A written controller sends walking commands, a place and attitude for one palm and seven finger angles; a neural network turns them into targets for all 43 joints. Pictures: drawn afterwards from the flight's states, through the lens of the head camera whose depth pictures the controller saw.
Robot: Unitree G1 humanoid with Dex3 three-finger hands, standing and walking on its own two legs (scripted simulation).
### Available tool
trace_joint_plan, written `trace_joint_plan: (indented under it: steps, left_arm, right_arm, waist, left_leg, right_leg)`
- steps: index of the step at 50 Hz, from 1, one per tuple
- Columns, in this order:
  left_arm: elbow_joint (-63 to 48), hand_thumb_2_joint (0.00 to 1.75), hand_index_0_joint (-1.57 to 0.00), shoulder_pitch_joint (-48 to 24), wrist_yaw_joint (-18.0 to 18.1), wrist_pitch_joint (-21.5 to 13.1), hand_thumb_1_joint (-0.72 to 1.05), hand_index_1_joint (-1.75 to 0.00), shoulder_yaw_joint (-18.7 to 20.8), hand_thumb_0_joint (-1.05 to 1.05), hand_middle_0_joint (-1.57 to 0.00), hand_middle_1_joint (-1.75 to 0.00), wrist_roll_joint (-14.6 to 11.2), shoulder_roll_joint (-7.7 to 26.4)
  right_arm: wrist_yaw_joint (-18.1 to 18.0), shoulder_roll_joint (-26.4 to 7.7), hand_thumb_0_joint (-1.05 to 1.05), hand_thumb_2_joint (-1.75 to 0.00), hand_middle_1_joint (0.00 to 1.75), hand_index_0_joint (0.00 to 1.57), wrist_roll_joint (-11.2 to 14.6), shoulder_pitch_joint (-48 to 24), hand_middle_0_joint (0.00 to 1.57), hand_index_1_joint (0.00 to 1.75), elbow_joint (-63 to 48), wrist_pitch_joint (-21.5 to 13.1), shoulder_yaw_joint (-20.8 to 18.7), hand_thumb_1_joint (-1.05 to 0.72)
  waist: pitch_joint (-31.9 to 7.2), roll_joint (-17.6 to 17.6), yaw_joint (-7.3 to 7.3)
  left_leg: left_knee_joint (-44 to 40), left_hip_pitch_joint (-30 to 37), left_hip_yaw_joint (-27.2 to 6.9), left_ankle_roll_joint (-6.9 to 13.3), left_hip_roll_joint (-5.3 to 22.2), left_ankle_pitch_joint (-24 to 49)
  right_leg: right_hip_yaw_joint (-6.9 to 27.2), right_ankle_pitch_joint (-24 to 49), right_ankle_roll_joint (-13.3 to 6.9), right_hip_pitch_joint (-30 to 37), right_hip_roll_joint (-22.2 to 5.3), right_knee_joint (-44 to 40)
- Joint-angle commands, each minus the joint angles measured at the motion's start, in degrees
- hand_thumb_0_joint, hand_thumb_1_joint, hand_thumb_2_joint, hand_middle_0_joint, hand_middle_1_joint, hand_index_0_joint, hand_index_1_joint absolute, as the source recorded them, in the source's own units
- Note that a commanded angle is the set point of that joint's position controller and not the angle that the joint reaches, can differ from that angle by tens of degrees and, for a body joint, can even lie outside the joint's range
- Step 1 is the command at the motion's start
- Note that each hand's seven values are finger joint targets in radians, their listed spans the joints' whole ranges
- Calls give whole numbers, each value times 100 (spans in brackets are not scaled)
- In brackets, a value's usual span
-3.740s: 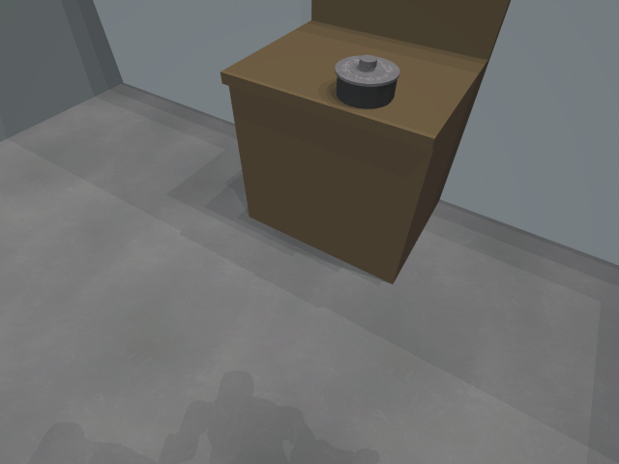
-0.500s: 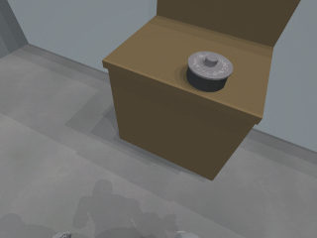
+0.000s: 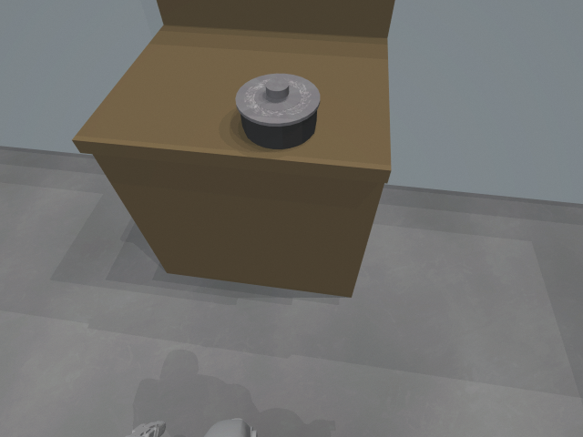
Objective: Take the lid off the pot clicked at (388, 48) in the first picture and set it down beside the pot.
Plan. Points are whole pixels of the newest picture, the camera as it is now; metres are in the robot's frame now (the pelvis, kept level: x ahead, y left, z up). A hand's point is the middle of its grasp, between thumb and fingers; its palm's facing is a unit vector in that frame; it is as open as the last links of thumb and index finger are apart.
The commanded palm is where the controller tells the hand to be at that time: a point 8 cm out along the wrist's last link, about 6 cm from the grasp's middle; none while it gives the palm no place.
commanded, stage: turn to face it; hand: left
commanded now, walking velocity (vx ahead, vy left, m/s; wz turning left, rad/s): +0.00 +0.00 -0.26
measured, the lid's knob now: (277, 88) +0.77 +0.06 +0.03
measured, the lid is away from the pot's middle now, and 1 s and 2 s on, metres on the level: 0.00 0.00 0.00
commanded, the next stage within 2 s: take the last steps up to it in 0.06 s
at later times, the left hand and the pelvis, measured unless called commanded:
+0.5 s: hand out of the picture +0.12 +0.19 -0.16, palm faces -0.14 -0.98 -0.17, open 7.4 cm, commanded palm none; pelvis +0.03 +0.01 +0.01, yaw -8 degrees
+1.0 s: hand out of the picture +0.14 +0.19 -0.19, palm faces -0.05 -0.99 -0.14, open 7.4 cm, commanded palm none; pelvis +0.19 +0.02 -0.01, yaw -8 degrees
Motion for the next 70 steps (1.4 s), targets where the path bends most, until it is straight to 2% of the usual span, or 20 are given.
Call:
trace_joint_plan:
  steps: [1, 5, 7, 8, 13, 21, 25, 26, 28, 29, 35, 44, 45, 47, 48, 51, 54, 63, 66, 70]
  left_arm:
    - [-333, 90, -20, 193, 74, -88, 90, -30, 345, 0, -20, -30, -2, 1274]
    - [-301, 90, -20, -31, 72, -38, 90, -30, 317, 0, -20, -30, -75, 1124]
    - [-395, 90, -20, 214, 9, 2, 90, -30, 217, 0, -20, -30, -122, 578]
    - [-396, 90, -20, 187, 35, 33, 90, -30, 216, 0, -20, -30, -58, 642]
    - [-13, 90, -20, 221, -157, -53, 90, -30, 190, 0, -20, -30, 15, 534]
    - [-31, 90, -20, -175, -205, -204, 90, -30, 60, 0, -20, -30, 8, 268]
    - [279, 90, -20, 436, -185, -307, 90, -30, 103, 0, -20, -30, 6, 221]
    - [440, 90, -20, 815, -146, -354, 90, -30, 142, 0, -20, -30, 10, 347]
    - [771, 90, -20, 1957, -14, -434, 90, -30, 335, 0, -20, -30, 7, 1312]
    - [807, 90, -20, 2089, 37, -440, 90, -30, 324, 0, -20, -30, -57, 1265]
    - [663, 90, -20, 1077, 92, -596, 90, -30, 126, 0, -20, -30, 3, 508]
    - [974, 90, -20, 1277, 96, -576, 90, -30, 144, 0, -20, -30, -8, 754]
    - [975, 90, -20, 1266, 99, -559, 90, -30, 139, 0, -20, -30, -28, 668]
    - [832, 90, -20, 1682, 34, -522, 90, -30, 74, 0, -20, -30, -130, 176]
    - [695, 90, -20, 1518, 79, -495, 90, -30, 46, 0, -20, -30, -73, 288]
    - [740, 90, -20, 913, 6, -505, 90, -30, 77, 0, -20, -30, -17, 183]
    - [873, 90, -20, 1477, 7, -327, 90, -30, 44, 0, -20, -30, 3, -30]
    - [771, 90, -20, 1196, 184, -225, 90, -30, -58, 0, -20, -30, -9, 91]
    - [723, 90, -20, 1025, 231, -296, 90, -30, -38, 0, -20, -30, 8, 639]
    - [635, 90, -20, 629, 254, -262, 90, -30, 8, 0, -20, -30, -50, 802]
  right_arm:
    - [-14, -254, 0, -90, 30, 20, 1, -10, 20, 30, -410, -195, 3, -90]
    - [-76, -267, 0, -90, 30, 20, 20, 671, 20, 30, -183, -295, 32, -90]
    - [-90, -1031, 0, -90, 30, 20, -70, 626, 20, 30, -308, -346, -60, -90]
    - [-100, -1081, 0, -90, 30, 20, -77, 552, 20, 30, -342, -337, -60, -90]
    - [-101, -502, 0, -90, 30, 20, -88, 402, 20, 30, -213, -463, 85, -90]
    - [-24, -566, 0, -90, 30, 20, -137, 1116, 20, 30, 314, -542, -49, -90]
    - [6, -472, 0, -90, 30, 20, -109, 973, 20, 30, 473, -519, -29, -90]
    - [23, -338, 0, -90, 30, 20, -76, 931, 20, 30, 501, -534, 1, -90]
    - [95, 133, 0, -90, 30, 20, -14, 476, 20, 30, 165, -576, 135, -90]
    - [97, -161, 0, -90, 30, 20, -72, 145, 20, 30, 68, -553, 59, -90]
    - [212, 201, 0, -90, 30, 20, -81, 430, 20, 30, 350, -445, 0, -90]
    - [256, 141, 0, -90, 30, 20, -48, 205, 20, 30, 174, -606, 39, -90]
    - [208, -30, 0, -90, 30, 20, -85, 787, 20, 30, 358, -648, 3, -90]
    - [68, -1105, 0, -90, 30, 20, -149, 1874, 20, 30, 548, -677, -211, -90]
    - [11, -1163, 0, -90, 30, 20, -90, 1838, 20, 30, 532, -619, -167, -90]
    - [-16, -232, 0, -90, 30, 20, -73, 714, 20, 30, 311, -707, 31, -90]
    - [-24, -62, 0, -90, 30, 20, -26, 339, 20, 30, 262, -762, 121, -90]
    - [-82, -80, 0, -90, 30, 20, -26, 242, 20, 30, 421, -485, 147, -90]
    - [-49, 181, 0, -90, 30, 20, 68, 430, 20, 30, 451, -381, 137, -90]
    - [-37, 178, 0, -90, 30, 20, 43, 633, 20, 30, 572, -191, 93, -90]
  waist:
    - [-724, -1052, 199]
    - [-809, -793, -134]
    - [-627, 1442, -25]
    - [-438, 1719, -58]
    - [-281, 549, 6]
    - [-209, 642, -269]
    - [-293, 512, 85]
    - [-394, 180, 261]
    - [-373, -1888, 768]
    - [-270, -1404, 812]
    - [251, -773, 44]
    - [60, -828, -62]
    - [-246, -513, -308]
    - [-1296, 1824, -493]
    - [-1321, 1503, -479]
    - [-217, 366, -123]
    - [-415, 517, 265]
    - [-394, 284, 273]
    - [-409, -278, 99]
    - [-759, -1067, -11]
  left_leg:
    - [-794, 151, -13, 34, -172, 37]
    - [-2877, 1524, -38, 147, -215, 1240]
    - [-3878, 1918, -2073, 988, 1616, 2176]
    - [-4135, 1458, -2507, 1324, 2043, 2024]
    - [-4342, 1700, -1071, 1173, 1098, 756]
    - [-4363, 2030, -936, 1321, 1217, 582]
    - [-3688, 1358, -598, 1077, 948, 471]
    - [-3129, 901, -337, 891, 699, 416]
    - [-487, -1458, 615, 428, -258, -989]
    - [336, -1669, 38, 477, -51, -920]
    - [208, -882, 93, 275, 261, 707]
    - [-2068, 834, 503, 412, -251, 1410]
    - [-2481, 1642, 429, 446, -307, 1633]
    - [-3522, 3398, -2498, 1347, 1882, 2441]
    - [-3803, 3136, -3015, 1687, 2213, 2085]
    - [-4101, 1528, -1616, 1487, 1502, 1940]
    - [-4238, 1050, -601, 1323, 1083, 2481]
    - [-3338, 1039, -303, 1096, 892, 3630]
    - [-2871, 944, -75, 449, 84, 1645]
    - [-2476, 1379, 71, 284, -155, 1292]
  right_leg:
    - [1492, 2131, -1029, 525, -1320, -920]
    - [1391, 1715, -566, 7, -947, -361]
    - [237, -902, 96, -1209, 172, 1147]
    - [245, -1835, 176, -1331, 109, 2196]
    - [28, -701, 175, -1619, -192, 3104]
    - [-411, -896, 94, -1143, -357, 1155]
    - [-727, -167, 36, 296, -130, -213]
    - [-540, 39, -44, 1103, -247, -690]
    - [2436, -1125, -985, 2558, -2398, -1896]
    - [2713, -1511, -1254, 2056, -2587, -2098]
    - [541, 427, -882, 540, -1707, -2066]
    - [-3, 1609, -523, 491, -1379, -1041]
    - [-170, 1885, -417, 387, -1155, -79]
    - [-773, -1805, 35, -1303, 22, 3043]
    - [-157, -2152, -54, -1622, -79, 4034]
    - [38, -849, -19, -1772, -656, 4189]
    - [-125, -457, 82, -1140, -662, 3440]
    - [-355, 404, 235, 294, -401, 191]
    - [711, 2872, -193, 397, -1202, -401]
    - [968, 3284, -622, 198, -1580, -485]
